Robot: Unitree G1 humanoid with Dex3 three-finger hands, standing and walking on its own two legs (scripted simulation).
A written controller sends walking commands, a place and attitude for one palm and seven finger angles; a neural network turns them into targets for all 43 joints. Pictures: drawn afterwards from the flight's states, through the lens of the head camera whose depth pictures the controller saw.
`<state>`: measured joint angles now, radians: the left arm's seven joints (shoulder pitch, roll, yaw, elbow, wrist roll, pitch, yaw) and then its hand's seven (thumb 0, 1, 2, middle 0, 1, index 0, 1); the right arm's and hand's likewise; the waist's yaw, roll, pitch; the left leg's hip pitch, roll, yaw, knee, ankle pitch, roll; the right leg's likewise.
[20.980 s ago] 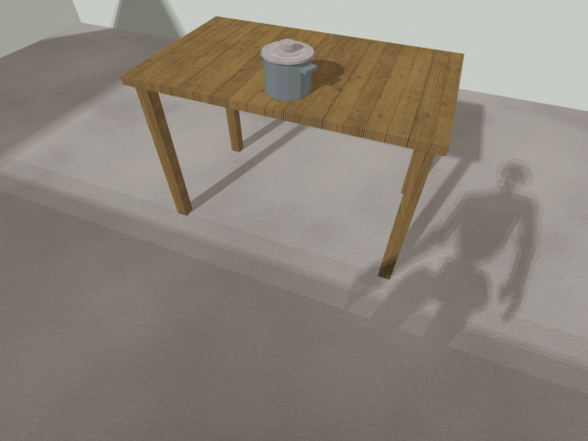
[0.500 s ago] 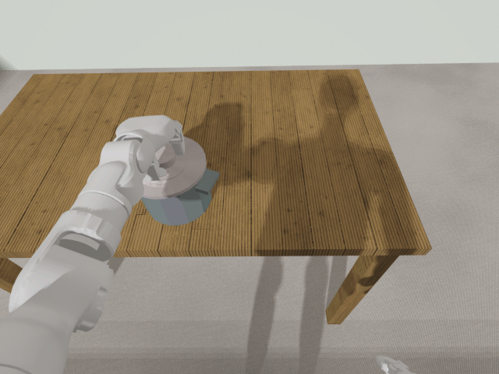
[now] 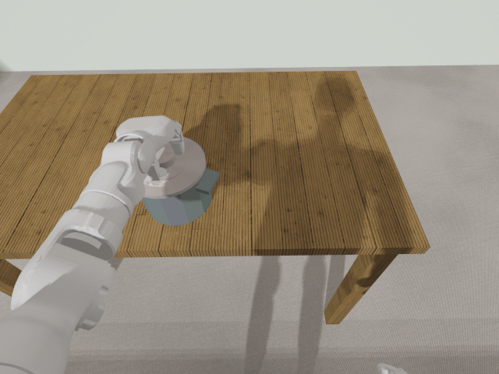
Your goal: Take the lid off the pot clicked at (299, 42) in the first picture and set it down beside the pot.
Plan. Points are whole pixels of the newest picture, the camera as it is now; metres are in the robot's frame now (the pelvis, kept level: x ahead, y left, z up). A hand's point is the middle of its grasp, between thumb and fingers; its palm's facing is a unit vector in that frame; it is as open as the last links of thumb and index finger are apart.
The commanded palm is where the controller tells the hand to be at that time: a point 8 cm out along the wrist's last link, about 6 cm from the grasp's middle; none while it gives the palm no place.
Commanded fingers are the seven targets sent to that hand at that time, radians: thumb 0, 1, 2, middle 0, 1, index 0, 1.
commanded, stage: lift the lid straight up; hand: left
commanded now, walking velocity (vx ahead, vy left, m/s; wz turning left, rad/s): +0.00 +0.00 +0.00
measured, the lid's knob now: (162, 156) +0.49 +0.16 +0.06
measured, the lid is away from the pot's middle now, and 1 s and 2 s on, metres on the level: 0.01 0.01 0.03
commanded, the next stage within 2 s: none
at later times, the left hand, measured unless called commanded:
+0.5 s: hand (152, 151) +0.46 +0.16 +0.11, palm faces -0.32 -0.02 -0.95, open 7.8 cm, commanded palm +0.45 +0.15 +0.19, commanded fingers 0.00 0.63 1.04 -0.80 -1.03 -0.81 -1.00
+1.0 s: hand (144, 136) +0.45 +0.16 +0.15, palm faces -0.28 -0.03 -0.96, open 7.8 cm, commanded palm +0.44 +0.16 +0.23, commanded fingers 0.00 0.63 1.04 -0.80 -1.03 -0.81 -1.00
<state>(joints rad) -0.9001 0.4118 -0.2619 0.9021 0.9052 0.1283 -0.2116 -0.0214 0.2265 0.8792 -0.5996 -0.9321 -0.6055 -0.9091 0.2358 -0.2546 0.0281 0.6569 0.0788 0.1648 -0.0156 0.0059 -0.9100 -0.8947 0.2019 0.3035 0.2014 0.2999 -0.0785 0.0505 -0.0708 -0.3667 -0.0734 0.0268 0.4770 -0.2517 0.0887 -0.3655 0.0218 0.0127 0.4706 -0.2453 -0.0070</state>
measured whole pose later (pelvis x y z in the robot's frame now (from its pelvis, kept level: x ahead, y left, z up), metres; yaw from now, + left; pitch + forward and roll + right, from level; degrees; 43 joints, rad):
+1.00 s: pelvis +0.00 -0.01 +0.00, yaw +2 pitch +5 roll +0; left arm -0.98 0.44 -0.32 0.78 0.89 0.24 -0.36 -0.01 0.22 0.86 -0.61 -0.92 -0.63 -0.90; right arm 0.19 -0.26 0.04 0.66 0.08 0.13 -0.02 0.01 -0.91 -0.89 0.20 0.30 0.20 0.30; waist -0.06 0.06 -0.04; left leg -0.29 -0.08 -0.01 0.43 -0.22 0.08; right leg -0.29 0.01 -0.02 0.43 -0.24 -0.02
